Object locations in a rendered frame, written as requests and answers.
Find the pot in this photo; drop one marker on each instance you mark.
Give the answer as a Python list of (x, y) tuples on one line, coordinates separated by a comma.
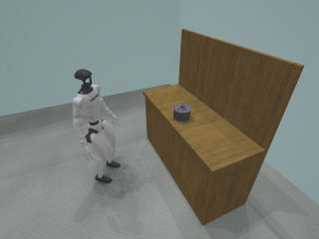
[(181, 117)]

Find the right robot forearm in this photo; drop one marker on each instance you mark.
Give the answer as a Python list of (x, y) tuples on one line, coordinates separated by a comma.
[(80, 133)]

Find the robot right shin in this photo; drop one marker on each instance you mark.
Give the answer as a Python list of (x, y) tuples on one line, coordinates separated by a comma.
[(101, 166)]

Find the right robot hand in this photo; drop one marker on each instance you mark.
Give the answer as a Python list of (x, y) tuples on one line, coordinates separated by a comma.
[(86, 150)]

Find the table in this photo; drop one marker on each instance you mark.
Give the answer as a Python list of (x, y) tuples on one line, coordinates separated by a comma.
[(238, 97)]

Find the left robot forearm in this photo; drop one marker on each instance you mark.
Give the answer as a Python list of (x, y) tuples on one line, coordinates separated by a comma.
[(106, 109)]

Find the left robot hand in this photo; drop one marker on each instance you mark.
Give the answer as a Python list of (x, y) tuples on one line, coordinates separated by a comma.
[(114, 119)]

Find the robot left upper arm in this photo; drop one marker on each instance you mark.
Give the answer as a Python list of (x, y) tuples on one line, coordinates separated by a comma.
[(98, 88)]

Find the right robot foot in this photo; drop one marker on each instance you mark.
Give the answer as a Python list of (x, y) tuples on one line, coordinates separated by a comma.
[(103, 179)]

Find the lid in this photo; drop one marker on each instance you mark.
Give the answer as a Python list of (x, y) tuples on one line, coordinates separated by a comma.
[(180, 110)]

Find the robot right upper arm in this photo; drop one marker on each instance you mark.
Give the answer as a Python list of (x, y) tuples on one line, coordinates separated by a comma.
[(77, 104)]

